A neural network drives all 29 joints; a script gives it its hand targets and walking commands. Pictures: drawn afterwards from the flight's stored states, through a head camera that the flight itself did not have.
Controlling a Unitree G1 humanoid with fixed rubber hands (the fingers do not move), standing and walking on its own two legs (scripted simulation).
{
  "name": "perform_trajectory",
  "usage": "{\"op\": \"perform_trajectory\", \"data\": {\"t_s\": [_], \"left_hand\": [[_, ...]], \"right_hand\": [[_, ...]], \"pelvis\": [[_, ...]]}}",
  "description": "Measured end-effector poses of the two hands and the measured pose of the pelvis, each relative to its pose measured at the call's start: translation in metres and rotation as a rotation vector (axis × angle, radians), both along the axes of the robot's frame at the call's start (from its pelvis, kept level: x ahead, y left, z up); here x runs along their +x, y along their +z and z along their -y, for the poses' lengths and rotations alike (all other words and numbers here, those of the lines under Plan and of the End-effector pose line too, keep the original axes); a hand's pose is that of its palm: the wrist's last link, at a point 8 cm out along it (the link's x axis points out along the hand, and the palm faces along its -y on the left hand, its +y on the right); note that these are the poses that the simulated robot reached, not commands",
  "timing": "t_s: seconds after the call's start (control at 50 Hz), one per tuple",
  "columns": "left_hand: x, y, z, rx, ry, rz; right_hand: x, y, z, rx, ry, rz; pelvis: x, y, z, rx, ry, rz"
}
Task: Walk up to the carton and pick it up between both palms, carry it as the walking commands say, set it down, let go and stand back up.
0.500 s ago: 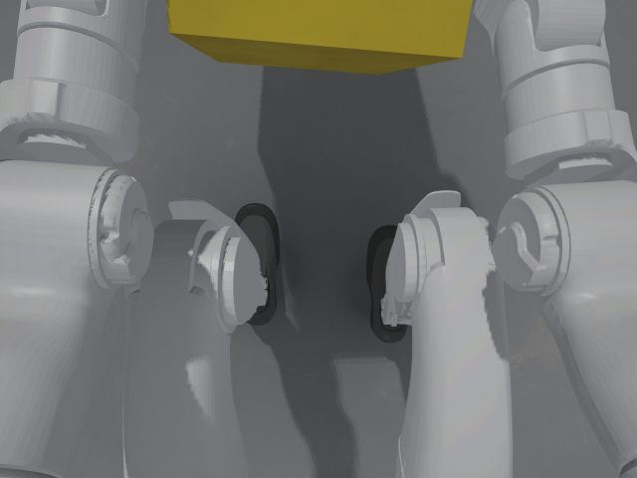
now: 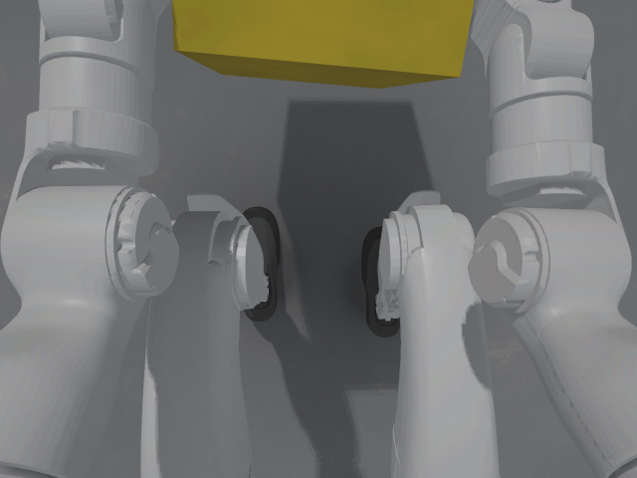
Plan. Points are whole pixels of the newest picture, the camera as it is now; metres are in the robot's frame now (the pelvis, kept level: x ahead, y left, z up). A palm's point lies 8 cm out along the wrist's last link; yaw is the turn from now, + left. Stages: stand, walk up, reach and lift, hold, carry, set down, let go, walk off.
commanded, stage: reach and lift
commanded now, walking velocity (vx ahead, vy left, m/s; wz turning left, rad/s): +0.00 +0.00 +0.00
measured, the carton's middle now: out of the picture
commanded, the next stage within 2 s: none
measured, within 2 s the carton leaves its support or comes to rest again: neither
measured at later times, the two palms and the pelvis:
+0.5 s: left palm out of the picture +0.56 +0.13 -0.04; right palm out of the picture +0.53 -0.16 -0.05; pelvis +0.00 +0.00 +0.05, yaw -1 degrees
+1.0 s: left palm out of the picture +0.54 +0.13 +0.05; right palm out of the picture +0.52 -0.16 +0.05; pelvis +0.02 +0.00 +0.10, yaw -2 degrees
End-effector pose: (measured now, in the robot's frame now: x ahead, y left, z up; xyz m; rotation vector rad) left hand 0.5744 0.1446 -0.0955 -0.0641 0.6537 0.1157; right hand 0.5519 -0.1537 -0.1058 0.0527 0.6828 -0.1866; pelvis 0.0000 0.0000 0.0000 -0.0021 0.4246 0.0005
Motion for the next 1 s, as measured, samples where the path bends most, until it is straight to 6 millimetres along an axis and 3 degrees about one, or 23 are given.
{"op": "perform_trajectory", "data": {"t_s": [0.16,0.4,0.62,0.8,1.0], "left_hand": [[-0.010,-0.004,0.003,0.004,-0.009,-0.031],[-0.014,0.053,0.007,0.008,-0.011,0.024],[-0.031,0.051,0.010,0.032,-0.039,-0.026],[-0.035,0.114,0.011,0.028,-0.033,0.020],[-0.036,0.150,0.010,0.023,-0.035,-0.036]], "right_hand": [[-0.010,-0.001,0.003,-0.022,0.016,-0.031],[-0.013,0.057,0.007,0.004,-0.011,0.026],[-0.030,0.058,0.010,-0.030,0.009,-0.025],[-0.032,0.124,0.011,-0.022,0.001,0.025],[-0.037,0.159,0.010,-0.013,-0.016,-0.027]], "pelvis": [[0.002,0.016,0.000,0.001,-0.003,-0.014],[-0.004,0.039,0.002,0.004,-0.009,0.026],[-0.004,0.060,0.001,0.003,-0.016,0.034],[-0.007,0.082,0.001,0.001,-0.020,0.083],[0.022,0.102,0.002,0.003,-0.027,-0.133]]}}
